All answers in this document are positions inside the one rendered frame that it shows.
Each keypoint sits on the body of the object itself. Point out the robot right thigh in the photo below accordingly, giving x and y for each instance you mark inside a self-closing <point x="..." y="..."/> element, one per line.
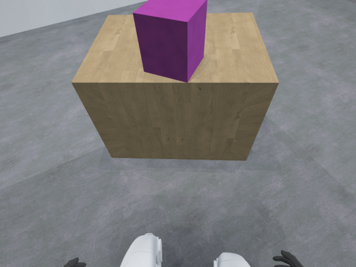
<point x="230" y="260"/>

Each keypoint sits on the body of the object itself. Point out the robot left thigh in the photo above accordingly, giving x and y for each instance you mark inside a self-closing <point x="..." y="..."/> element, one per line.
<point x="145" y="251"/>

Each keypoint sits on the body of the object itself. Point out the robot thigh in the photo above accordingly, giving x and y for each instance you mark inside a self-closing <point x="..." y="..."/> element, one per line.
<point x="145" y="251"/>
<point x="230" y="260"/>

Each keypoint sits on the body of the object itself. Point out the carton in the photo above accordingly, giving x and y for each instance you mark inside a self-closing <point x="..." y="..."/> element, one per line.
<point x="171" y="36"/>

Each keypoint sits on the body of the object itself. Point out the pedestal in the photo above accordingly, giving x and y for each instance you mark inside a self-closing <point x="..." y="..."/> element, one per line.
<point x="215" y="116"/>

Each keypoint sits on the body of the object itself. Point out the robot right hand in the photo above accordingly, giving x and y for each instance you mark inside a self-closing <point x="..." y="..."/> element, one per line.
<point x="287" y="258"/>

